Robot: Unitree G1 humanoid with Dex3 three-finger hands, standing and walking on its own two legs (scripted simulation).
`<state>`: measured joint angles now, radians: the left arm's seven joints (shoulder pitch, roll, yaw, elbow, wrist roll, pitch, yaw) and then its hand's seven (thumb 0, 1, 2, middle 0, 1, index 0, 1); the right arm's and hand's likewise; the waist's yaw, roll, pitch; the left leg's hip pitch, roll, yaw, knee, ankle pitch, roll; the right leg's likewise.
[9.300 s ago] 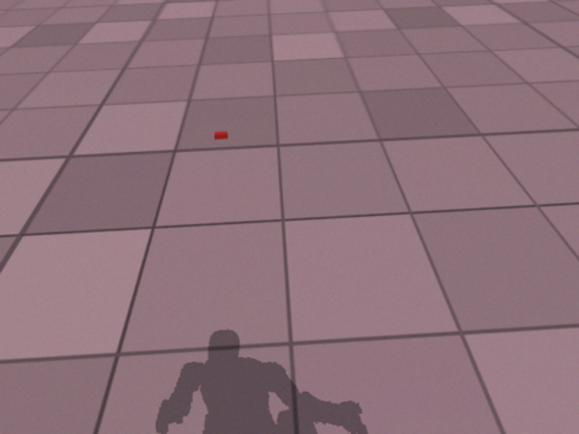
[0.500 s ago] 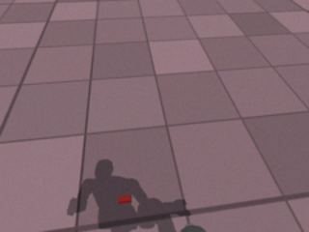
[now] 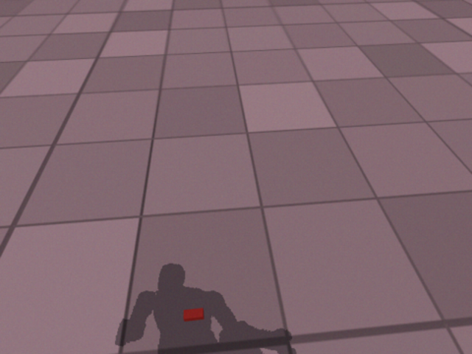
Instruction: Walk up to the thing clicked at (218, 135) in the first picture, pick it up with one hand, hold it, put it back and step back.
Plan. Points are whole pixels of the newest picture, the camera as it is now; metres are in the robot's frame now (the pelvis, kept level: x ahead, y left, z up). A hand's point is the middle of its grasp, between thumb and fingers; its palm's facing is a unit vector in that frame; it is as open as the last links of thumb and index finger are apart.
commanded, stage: walk up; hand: left
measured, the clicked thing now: (193, 314) +0.44 +0.19 -0.74
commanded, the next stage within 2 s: none
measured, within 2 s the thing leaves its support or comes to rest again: neither
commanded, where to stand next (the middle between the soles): +0.10 -0.03 m, yaw +0 degrees
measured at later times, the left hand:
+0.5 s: hand out of the picture +0.12 +0.25 -0.13, palm faces +0.02 -0.94 -0.34, open 7.4 cm
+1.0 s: hand out of the picture +0.09 +0.31 -0.15, palm faces -0.01 -0.91 -0.42, open 7.4 cm
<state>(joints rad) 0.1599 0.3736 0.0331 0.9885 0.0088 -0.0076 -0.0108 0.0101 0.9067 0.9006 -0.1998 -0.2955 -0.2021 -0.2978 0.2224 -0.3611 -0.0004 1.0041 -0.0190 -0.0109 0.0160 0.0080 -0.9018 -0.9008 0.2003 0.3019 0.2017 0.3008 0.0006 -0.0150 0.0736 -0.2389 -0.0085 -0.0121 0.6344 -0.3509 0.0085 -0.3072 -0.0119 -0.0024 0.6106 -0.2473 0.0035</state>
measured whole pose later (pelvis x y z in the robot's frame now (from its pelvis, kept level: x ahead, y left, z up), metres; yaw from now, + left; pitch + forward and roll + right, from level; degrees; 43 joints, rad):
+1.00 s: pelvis -0.04 +0.03 -0.01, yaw +2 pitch -2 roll +0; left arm -0.02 0.40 0.05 0.98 0.03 0.04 0.02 0.01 0.91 0.90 -0.20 -0.30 -0.20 -0.30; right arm 0.08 -0.41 -0.07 0.98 -0.01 0.05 0.02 0.00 -0.91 -0.90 0.20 0.30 0.20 0.30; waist -0.02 -0.02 0.18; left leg -0.29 -0.04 -0.02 0.71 -0.45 0.03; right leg -0.39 -0.08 0.00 0.63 -0.21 0.02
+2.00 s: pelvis -0.03 +0.02 -0.01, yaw +0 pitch -2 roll +0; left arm 0.07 0.41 0.05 0.86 -0.01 0.06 0.05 0.01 0.91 0.90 -0.20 -0.30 -0.20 -0.30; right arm 0.14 -0.37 -0.04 0.84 -0.01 0.01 -0.01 0.01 -0.90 -0.90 0.20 0.30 0.20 0.30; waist 0.00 -0.03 0.21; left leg -0.39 -0.02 -0.01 0.69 -0.26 0.02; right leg -0.48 0.07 0.13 1.21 -0.55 -0.02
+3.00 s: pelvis +0.04 +0.02 +0.01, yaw +0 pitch -3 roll +0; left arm 0.26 0.42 0.04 0.96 0.01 -0.01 -0.02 0.01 0.91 0.90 -0.20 -0.30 -0.20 -0.30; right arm 0.26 -0.40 -0.07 0.92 -0.02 -0.07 0.04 0.01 -0.90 -0.90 0.20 0.30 0.20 0.30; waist -0.01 -0.03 0.08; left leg -0.24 -0.03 0.04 0.55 -0.27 0.05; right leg -0.29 -0.01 0.06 0.94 -0.50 -0.03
